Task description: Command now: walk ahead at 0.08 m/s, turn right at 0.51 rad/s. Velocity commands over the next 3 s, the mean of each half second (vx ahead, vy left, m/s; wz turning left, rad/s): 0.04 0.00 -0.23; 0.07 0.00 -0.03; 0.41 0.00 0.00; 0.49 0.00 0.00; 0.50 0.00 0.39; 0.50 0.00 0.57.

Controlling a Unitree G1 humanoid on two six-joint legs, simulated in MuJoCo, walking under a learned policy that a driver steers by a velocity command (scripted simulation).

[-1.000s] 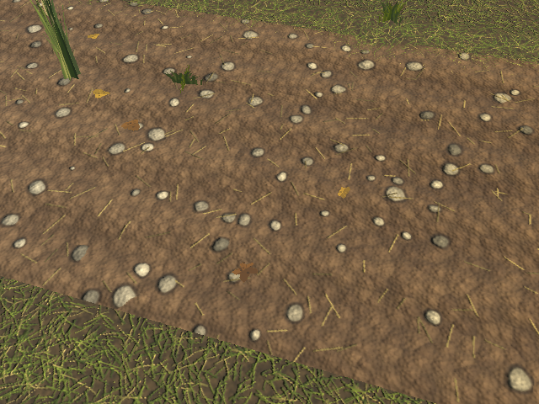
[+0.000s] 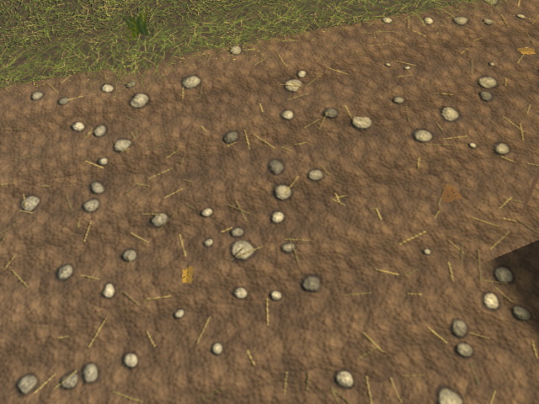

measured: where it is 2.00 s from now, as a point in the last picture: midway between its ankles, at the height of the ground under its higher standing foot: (290, 314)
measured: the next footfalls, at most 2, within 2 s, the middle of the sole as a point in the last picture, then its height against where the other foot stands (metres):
left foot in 0.26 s outside the picture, level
left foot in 1.50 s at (239, 355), level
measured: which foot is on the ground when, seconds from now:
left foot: up 0.00-0.24, down 0.26-1.00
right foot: down 0.00-1.00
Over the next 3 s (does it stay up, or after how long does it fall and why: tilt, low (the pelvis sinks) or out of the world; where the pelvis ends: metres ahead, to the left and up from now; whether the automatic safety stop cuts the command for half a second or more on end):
stays up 1.16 0.09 0.01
